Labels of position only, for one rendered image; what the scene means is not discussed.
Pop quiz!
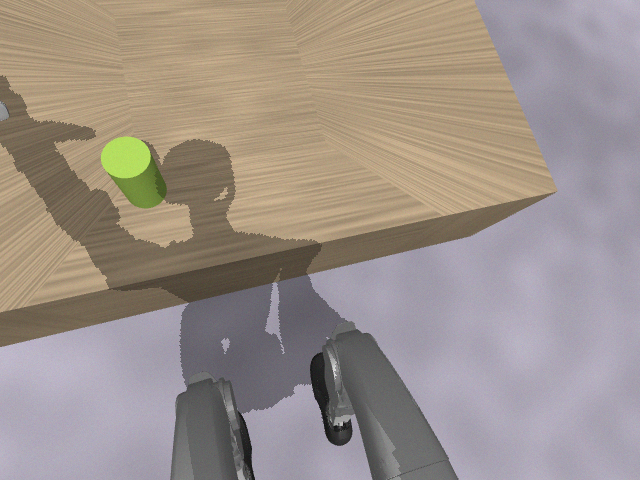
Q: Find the right robot foot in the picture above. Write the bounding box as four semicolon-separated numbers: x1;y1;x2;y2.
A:
310;352;352;446

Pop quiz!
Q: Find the left robot foot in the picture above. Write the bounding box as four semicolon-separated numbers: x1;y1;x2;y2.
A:
238;412;255;480

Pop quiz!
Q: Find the can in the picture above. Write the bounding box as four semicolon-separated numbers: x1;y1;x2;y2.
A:
101;136;167;208

